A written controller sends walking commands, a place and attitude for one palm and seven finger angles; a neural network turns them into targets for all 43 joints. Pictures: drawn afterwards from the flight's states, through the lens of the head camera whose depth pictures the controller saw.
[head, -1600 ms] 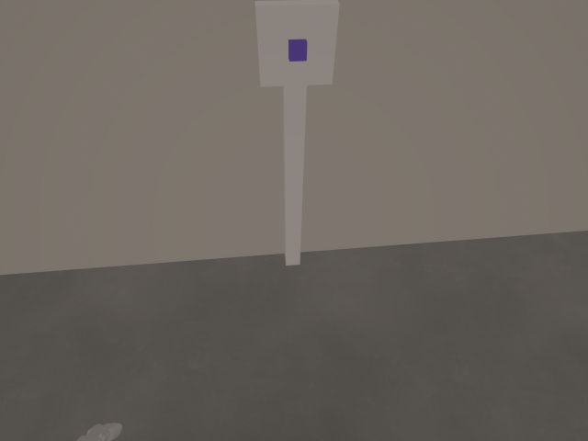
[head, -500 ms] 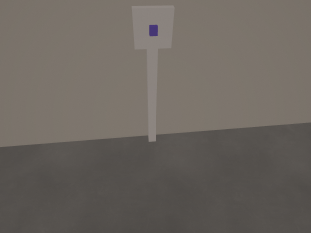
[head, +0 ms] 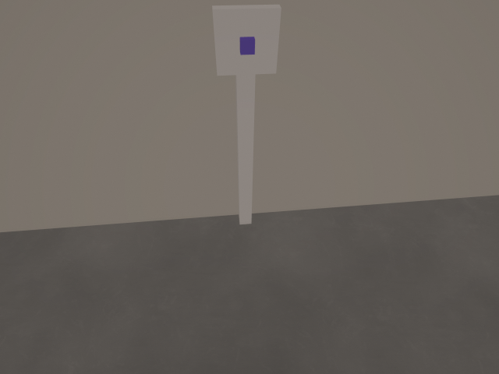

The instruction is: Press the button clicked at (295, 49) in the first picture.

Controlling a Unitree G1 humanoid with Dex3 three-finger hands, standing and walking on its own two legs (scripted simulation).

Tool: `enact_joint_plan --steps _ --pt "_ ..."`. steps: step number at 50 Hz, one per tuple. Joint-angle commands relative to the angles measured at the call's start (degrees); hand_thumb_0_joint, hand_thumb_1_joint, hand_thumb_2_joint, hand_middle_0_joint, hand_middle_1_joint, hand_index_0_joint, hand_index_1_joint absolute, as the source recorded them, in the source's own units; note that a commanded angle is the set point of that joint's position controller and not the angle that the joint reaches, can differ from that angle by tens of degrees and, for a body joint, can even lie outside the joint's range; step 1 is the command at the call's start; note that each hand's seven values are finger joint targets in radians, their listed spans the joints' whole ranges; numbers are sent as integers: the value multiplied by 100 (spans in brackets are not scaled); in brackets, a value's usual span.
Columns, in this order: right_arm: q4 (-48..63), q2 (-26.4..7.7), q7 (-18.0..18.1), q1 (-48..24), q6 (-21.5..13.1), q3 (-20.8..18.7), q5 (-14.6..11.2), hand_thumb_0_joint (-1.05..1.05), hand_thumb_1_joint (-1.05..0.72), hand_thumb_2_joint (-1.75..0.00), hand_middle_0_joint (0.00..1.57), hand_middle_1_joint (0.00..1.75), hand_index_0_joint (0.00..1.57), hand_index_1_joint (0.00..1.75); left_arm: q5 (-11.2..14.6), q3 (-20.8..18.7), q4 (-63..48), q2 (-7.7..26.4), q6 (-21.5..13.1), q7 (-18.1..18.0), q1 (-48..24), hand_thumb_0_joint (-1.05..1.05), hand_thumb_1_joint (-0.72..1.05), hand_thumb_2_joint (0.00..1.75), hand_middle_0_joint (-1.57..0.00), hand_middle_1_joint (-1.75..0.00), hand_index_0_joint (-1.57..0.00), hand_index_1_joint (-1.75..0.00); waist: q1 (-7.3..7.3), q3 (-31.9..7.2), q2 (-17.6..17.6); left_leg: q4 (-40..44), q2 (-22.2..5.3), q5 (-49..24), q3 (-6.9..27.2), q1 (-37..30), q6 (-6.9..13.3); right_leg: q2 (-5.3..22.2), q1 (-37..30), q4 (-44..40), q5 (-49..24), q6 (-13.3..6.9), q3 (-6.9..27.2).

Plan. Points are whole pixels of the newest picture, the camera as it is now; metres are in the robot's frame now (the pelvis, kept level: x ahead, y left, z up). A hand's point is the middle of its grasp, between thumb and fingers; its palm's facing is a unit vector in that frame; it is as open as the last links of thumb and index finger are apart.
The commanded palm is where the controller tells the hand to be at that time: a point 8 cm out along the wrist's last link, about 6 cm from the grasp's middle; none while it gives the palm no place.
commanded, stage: walk to a spot facing it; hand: left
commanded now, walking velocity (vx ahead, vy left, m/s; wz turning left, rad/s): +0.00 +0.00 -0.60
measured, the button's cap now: (247, 45) +0.90 +0.06 +0.13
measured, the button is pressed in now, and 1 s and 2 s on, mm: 0 0 0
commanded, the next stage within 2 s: turn to face it in 1.92 s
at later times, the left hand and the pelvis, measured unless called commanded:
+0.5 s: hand out of the picture +0.04 +0.16 -0.17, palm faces -0.16 -0.95 -0.26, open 7.4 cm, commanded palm none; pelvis -0.03 -0.03 -0.01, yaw -13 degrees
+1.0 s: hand out of the picture +0.13 +0.22 -0.18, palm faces -0.42 -0.88 -0.21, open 7.4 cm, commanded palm none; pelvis -0.04 +0.05 +0.00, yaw -30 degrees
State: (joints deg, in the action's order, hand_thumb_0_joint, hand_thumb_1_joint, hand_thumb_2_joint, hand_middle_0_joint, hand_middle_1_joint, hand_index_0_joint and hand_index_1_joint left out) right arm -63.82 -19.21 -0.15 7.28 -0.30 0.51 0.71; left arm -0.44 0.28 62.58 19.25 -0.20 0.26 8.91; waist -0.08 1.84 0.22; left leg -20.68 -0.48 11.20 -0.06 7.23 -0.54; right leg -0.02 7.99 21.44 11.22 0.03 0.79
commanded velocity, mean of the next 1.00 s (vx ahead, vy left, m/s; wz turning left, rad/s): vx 0.01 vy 0.00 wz -0.60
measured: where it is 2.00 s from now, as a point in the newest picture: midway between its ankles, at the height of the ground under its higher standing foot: outside the picture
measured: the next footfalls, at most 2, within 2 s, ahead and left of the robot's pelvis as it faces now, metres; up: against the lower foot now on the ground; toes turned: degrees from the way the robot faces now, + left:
left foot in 0.88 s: +0.03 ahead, +0.12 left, +0.00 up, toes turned -28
right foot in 1.52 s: -0.04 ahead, -0.18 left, +0.00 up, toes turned -58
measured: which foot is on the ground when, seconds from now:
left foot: down 0.00-0.34, up 0.36-0.86, down 0.88-1.00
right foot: down 0.00-0.88, up 0.90-1.00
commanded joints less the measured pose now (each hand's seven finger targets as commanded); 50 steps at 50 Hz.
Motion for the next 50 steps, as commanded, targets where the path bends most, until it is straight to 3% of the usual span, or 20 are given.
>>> enact_joint_plan --steps 1,8,11,13,15,16,17,18,20,22,25,37,40,42,43,44,45,46,47,50 --pt "331 -647 135 66 -77 -195 -6 0 -90 -90 20 30 20 30 -20 -177 -374 706 20 -109 -43 0 90 90 -20 -30 -20 -30 45 -313 -34 -7 -686 -738 262 -123 101 638 324 -79 -1098 -143 727" --pt "799 -688 197 169 96 -401 6 0 -90 -90 20 30 20 30 -64 -302 -817 553 240 -42 175 0 90 90 -20 -30 -20 -30 29 -87 198 -188 -1092 -35 243 145 248 244 1187 879 -775 -89 737" --pt "995 -766 198 79 85 -498 12 0 -90 -90 20 30 20 30 -66 -353 -964 385 267 2 339 0 90 90 -20 -30 -20 -30 -32 -189 774 -25 -1597 -184 460 346 550 -15 1309 1929 5 -16 403" --pt "1123 -743 178 -104 60 -539 17 0 -90 -90 20 30 20 30 -70 -395 -1036 229 301 31 532 0 90 90 -20 -30 -20 -30 -173 -177 1073 6 -1966 -639 459 661 845 25 1135 2607 1344 76 51" --pt "1292 -707 176 -366 74 -580 26 0 -90 -90 20 30 20 30 -73 -456 -1026 193 280 54 947 0 90 90 -20 -30 -20 -30 -400 -216 835 -690 -1884 -608 67 1016 676 186 678 2091 1081 28 111" --pt "1343 -582 169 -403 120 -577 26 0 -90 -90 20 30 20 30 -109 -502 -969 319 219 50 1222 0 90 90 -20 -30 -20 -30 -555 -138 74 -1817 -1392 -159 -353 1440 279 337 278 1005 28 -71 520" --pt "1477 -33 148 -145 166 -501 -4 0 -90 -90 20 30 20 30 -205 -628 -1023 952 110 -40 1293 0 90 90 -20 -30 -20 -30 -464 -173 -2180 -3593 -281 1894 -919 2555 -264 1705 43 -263 -1108 -422 2896" --pt "1570 -86 161 -295 187 -483 0 0 -90 -90 20 30 20 30 -99 -614 -1062 1016 135 -110 1396 0 90 90 -20 -30 -20 -30 -505 -162 -1828 -4264 -78 2305 -53 2589 -228 2014 362 -630 -1693 -775 3387" --pt "1413 -181 146 -158 218 -546 -22 0 -90 -90 20 30 20 30 -65 -621 -1223 730 144 -152 826 0 90 90 -20 -30 -20 -30 -234 -34 -1277 -4582 -314 1541 239 2535 -169 1559 645 -697 -436 -673 2992" --pt "1301 -148 120 -13 195 -553 6 0 -90 -90 20 30 20 30 -34 -553 -1342 470 97 -114 566 0 90 90 -20 -30 -20 -30 -87 -130 -697 -4585 -357 885 255 2434 -241 1158 538 -504 -558 -685 2377" --pt "1255 -58 138 84 201 -542 17 0 -90 -90 20 30 20 30 -31 -571 -1301 386 58 -123 748 0 90 90 -20 -30 -20 -30 -112 -541 -621 -4339 -296 696 227 2437 -331 972 -6 -380 -840 -658 2208" --pt "1559 16 213 -186 147 -497 -34 0 -90 -90 20 30 20 30 -118 -665 -1316 499 170 -97 881 0 90 90 -20 -30 -20 -30 -295 -553 -880 -2584 -24 1304 266 1791 -256 842 199 -427 -684 -988 2995" --pt "1535 35 232 224 95 -504 -94 0 -90 -90 20 30 20 30 -134 -691 -1421 584 216 -97 582 0 90 90 -20 -30 -20 -30 -115 -670 -920 -1568 122 1296 248 1075 -113 757 514 -376 -739 -872 3138" --pt "1392 -1 270 848 17 -505 -112 0 -90 -90 20 30 20 30 -96 -693 -1520 566 243 -86 282 0 90 90 -20 -30 -20 -30 181 -883 -901 -369 146 561 155 -59 -19 455 1066 -100 -514 -511 2845" --pt "1339 -221 313 1090 -41 -543 -100 0 -90 -90 20 30 20 30 -60 -657 -1608 368 258 -64 203 0 90 90 -20 -30 -20 -30 316 -920 -383 235 -358 564 607 -929 168 -24 1906 418 211 -211 2370" --pt "1459 -728 326 871 -54 -632 -14 0 -90 -90 20 30 20 30 -8 -601 -1676 -11 268 14 346 0 90 90 -20 -30 -20 -30 230 -676 1370 976 -1804 1156 2120 -1290 467 -815 3115 1799 1451 60 1312" --pt "1652 -901 299 530 7 -643 -39 0 -90 -90 20 30 20 30 -81 -660 -1707 136 260 12 188 0 90 90 -20 -30 -20 -30 163 -301 1487 1029 -2674 932 2550 -120 788 -527 3038 3110 1899 293 648" --pt "1756 -577 280 114 21 -541 11 0 -90 -90 20 30 20 30 -164 -744 -1580 342 307 26 341 0 90 90 -20 -30 -20 -30 -40 -100 1082 1027 -2422 842 2256 631 891 -339 2735 3976 1571 375 696" --pt "1808 -294 298 -183 -2 -464 29 0 -90 -90 20 30 20 30 -202 -805 -1433 376 352 70 456 0 90 90 -20 -30 -20 -30 -237 178 850 931 -1956 510 1581 1027 754 -308 2537 4536 1189 408 680" --pt "1802 -168 279 -77 -78 -396 45 0 -90 -90 20 30 20 30 -184 -723 -1319 80 378 194 730 0 90 90 -20 -30 -20 -30 -325 107 595 669 -1304 185 408 850 572 -191 2599 5257 633 429 243"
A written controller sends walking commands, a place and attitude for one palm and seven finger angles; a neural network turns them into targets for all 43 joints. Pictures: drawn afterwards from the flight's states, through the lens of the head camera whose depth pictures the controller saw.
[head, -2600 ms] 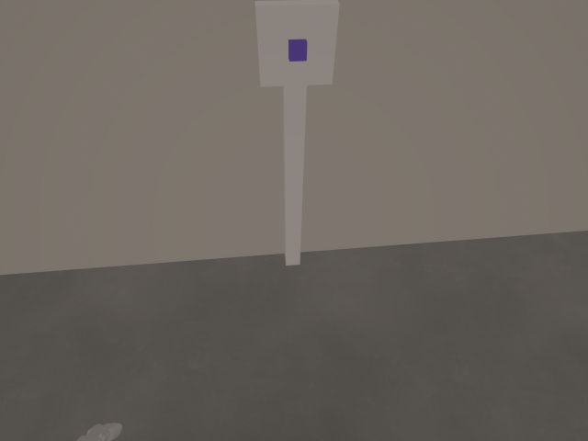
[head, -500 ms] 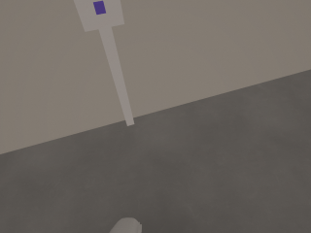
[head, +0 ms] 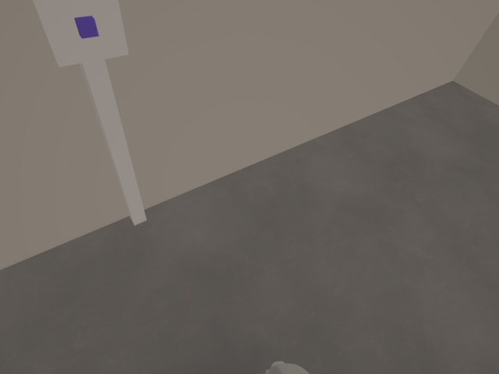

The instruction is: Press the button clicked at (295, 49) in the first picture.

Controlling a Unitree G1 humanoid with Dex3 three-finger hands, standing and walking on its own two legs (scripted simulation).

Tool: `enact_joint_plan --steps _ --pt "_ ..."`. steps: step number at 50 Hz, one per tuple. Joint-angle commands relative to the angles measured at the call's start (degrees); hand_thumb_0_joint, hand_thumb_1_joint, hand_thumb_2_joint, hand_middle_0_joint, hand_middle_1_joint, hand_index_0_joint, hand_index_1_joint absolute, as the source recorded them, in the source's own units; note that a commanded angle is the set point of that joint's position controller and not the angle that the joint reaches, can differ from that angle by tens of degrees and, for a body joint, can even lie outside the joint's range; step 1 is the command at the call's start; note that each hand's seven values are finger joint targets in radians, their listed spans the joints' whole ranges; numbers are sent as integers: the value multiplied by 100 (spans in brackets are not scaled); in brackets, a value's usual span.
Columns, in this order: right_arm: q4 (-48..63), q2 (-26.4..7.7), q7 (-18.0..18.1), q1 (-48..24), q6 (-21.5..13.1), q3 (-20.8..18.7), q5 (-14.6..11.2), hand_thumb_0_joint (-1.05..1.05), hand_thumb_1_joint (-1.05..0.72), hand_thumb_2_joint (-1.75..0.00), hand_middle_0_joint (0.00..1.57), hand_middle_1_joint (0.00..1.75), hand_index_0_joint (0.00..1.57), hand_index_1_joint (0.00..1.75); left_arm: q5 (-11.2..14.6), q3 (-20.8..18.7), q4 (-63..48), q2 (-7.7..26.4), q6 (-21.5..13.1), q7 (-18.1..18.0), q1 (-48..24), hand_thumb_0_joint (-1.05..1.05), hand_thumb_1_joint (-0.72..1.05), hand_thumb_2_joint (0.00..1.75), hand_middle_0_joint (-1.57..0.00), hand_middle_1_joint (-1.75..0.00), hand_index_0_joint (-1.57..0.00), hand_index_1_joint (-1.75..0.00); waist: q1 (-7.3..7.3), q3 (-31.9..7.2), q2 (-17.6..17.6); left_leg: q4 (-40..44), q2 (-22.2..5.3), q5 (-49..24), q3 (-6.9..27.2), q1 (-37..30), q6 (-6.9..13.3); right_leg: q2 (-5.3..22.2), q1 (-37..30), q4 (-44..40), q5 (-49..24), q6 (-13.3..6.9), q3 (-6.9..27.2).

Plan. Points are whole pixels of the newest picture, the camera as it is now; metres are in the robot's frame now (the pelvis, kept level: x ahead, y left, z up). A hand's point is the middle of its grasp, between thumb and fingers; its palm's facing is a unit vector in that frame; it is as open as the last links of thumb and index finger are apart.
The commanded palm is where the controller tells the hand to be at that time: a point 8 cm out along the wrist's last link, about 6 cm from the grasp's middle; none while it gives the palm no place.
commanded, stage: walk to a spot facing it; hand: left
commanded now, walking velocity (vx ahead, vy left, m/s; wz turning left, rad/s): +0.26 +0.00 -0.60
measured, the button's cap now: (86, 26) +0.81 +0.48 +0.13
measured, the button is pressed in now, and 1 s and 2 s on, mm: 0 0 0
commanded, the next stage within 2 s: turn to face it in 0.92 s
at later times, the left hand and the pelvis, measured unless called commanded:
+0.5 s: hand (226, 313) +0.26 +0.05 -0.16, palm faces -0.43 -0.89 -0.17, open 7.4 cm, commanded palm none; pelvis +0.06 -0.05 -0.01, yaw -20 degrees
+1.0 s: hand (221, 322) +0.26 +0.06 -0.20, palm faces -0.32 -0.94 -0.16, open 7.3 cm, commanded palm none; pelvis +0.26 -0.13 -0.02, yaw -25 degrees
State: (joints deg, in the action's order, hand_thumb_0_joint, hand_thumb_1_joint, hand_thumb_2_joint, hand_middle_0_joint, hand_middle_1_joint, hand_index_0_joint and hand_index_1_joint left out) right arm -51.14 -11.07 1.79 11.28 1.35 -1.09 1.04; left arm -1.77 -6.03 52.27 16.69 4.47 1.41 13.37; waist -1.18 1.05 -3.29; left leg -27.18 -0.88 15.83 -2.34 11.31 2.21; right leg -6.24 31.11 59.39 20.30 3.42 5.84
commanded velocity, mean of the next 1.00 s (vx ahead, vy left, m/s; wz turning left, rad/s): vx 0.31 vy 0.00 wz -0.31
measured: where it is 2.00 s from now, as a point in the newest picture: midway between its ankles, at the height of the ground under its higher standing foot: (278, 351)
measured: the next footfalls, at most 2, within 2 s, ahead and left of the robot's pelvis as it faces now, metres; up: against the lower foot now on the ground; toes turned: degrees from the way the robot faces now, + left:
right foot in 0.52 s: +0.11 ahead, -0.20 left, +0.00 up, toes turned -28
left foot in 1.00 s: +0.43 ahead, -0.10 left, +0.00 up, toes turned -16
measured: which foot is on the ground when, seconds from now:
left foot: down 0.00-0.52, up 0.54-0.98, down 1.00-1.00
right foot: up 0.00-0.50, down 0.52-1.00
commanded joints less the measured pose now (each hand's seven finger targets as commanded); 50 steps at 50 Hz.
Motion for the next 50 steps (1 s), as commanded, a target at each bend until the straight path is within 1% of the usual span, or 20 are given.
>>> enact_joint_plan --steps 1,3,7,13,20,22,23,24,25,26,27,30,32,33,37,45,46,48,49,50 --pt "449 -994 79 -178 -258 -253 30 0 -90 -90 20 30 20 30 -40 -54 -316 254 -94 100 195 0 90 90 -20 -30 -20 -30 -99 129 1071 1309 -1237 24 628 35 317 448 510 1370 -307 102 -352" --pt "258 -976 75 441 -299 -280 28 0 -90 -90 20 30 20 30 -41 -16 -430 229 -124 139 -203 0 90 90 -20 -30 -20 -30 182 243 1192 1445 -1379 596 828 -445 384 614 921 1061 -376 102 -404" --pt "-26 -1016 70 1128 -412 -324 15 0 -90 -90 20 30 20 30 -37 10 -520 168 -176 184 -608 0 90 90 -20 -30 -20 -30 390 358 1001 1689 -1790 742 970 -1022 470 922 1231 485 -436 97 -448" --pt "-297 -1007 37 1466 -481 -354 50 0 -90 -90 20 30 20 30 -19 64 -570 -51 -205 238 -1014 0 90 90 -20 -30 -20 -30 474 493 1040 1812 -2111 654 430 -1046 583 1241 1047 -424 -365 8 -704" --pt "-591 -993 -43 1691 -476 -370 121 0 -90 -90 20 30 20 30 -4 157 -657 -298 -334 239 -1465 0 90 90 -20 -30 -20 -30 554 409 1236 1414 -2133 -330 -484 -1034 429 1061 144 -1809 -133 -225 -1249" --pt "-597 -1054 -64 1603 -470 -383 128 0 -90 -90 20 30 20 30 4 143 -604 -284 -392 219 -1312 0 90 90 -20 -30 -20 -30 428 285 1239 1084 -2166 -872 -748 -994 320 945 -396 -2232 -57 -367 -1342" --pt "-584 -1082 -70 1563 -470 -384 113 0 -90 -90 20 30 20 30 -1 108 -508 -213 -438 200 -1015 0 90 90 -20 -30 -20 -30 239 154 1080 540 -2076 -1526 -975 -847 212 798 -1015 -2590 -142 -460 -1446" --pt "-560 -1087 -85 1495 -472 -372 78 0 -90 -90 20 30 20 30 -12 63 -249 -47 -510 170 -237 0 90 90 -20 -30 -20 -30 -156 -315 704 -727 -1796 -2252 -1400 -540 -4 588 -2230 -3187 -478 -589 -1577" --pt "-493 -877 -179 1560 -465 -309 1 0 -90 -90 20 30 20 30 -41 -42 57 547 -602 90 678 0 90 90 -20 -30 -20 -30 -535 -960 -349 -2260 -1545 -1484 -1678 929 -274 1342 -4112 -3445 -250 -928 -634" --pt "-191 -495 -195 1325 -474 -192 -23 0 -90 -90 20 30 20 30 45 -196 251 1204 -639 -25 1406 0 90 90 -20 -30 -20 -30 -766 -1350 -1522 -3897 -648 1765 -1257 2731 -604 2848 -5097 -3917 -386 -1478 2010" --pt "-12 -680 -167 762 -446 -241 -9 0 -90 -90 20 30 20 30 162 -232 305 1345 -586 -93 1462 0 90 90 -20 -30 -20 -30 -780 -1183 -1170 -4566 -660 1808 -435 3134 -468 3074 -4757 -4343 -662 -1651 2473" --pt "-232 -635 -164 594 -423 -306 25 0 -90 -90 20 30 20 30 144 -8 82 608 -672 -130 280 0 90 90 -20 -30 -20 -30 -204 -121 -163 -4559 -1073 439 11 2855 -461 2577 -2986 -4656 -456 -1431 1352" --pt "-457 -419 -179 932 -308 -282 81 0 -90 -90 20 30 20 30 92 131 96 277 -774 -142 9 0 90 90 -20 -30 -20 -30 194 244 -8 -4093 -1048 67 -73 2360 -546 2155 -2125 -4738 -1490 -1234 414" --pt "-510 -335 -185 1061 -278 -269 90 0 -90 -90 20 30 20 30 78 157 174 215 -821 -145 55 0 90 90 -20 -30 -20 -30 272 269 -87 -3954 -991 -21 -128 2312 -574 2041 -2077 -4715 -1982 -1211 155" --pt "-431 -213 -258 730 -262 -275 83 0 -90 -90 20 30 20 30 67 214 427 -36 -919 -173 458 0 90 90 -20 -30 -20 -30 261 352 -329 -3180 -889 -561 -226 2356 -598 1771 -2085 -4804 -2202 -1253 -110" --pt "-58 -199 -384 -572 -393 -227 12 0 -90 -90 20 30 20 30 19 244 780 150 -941 -268 1008 0 90 90 -20 -30 -20 -30 -22 598 -232 -1308 -654 -596 -335 1981 -303 2026 -2764 -4518 -2839 -1202 -38" --pt "-80 -212 -368 -533 -413 -232 17 0 -90 -90 20 30 20 30 21 234 807 173 -934 -271 1052 0 90 90 -20 -30 -20 -30 9 592 -180 -1139 -552 -480 -418 1668 -236 2042 -2728 -4310 -3199 -1193 -71" --pt "-419 -385 -275 462 -470 -288 58 0 -90 -90 20 30 20 30 40 223 844 209 -927 -280 983 0 90 90 -20 -30 -20 -30 491 99 34 -488 -241 -717 -533 215 -113 1779 -2526 -2991 -4121 -1004 -371" --pt "-660 -733 -213 1351 -503 -368 106 0 -90 -90 20 30 20 30 83 218 837 82 -910 -264 1046 0 90 90 -20 -30 -20 -30 802 -487 519 -185 -561 -1102 -98 -1097 3 1404 -1943 -1700 -3337 -800 -605" --pt "-781 -1453 -156 1891 -528 -510 172 0 -90 -90 20 30 20 30 152 271 816 -308 -867 -216 1560 0 90 90 -20 -30 -20 -30 762 -1267 2224 89 -2226 -1727 1870 -2575 532 559 -495 177 -298 -497 -1140"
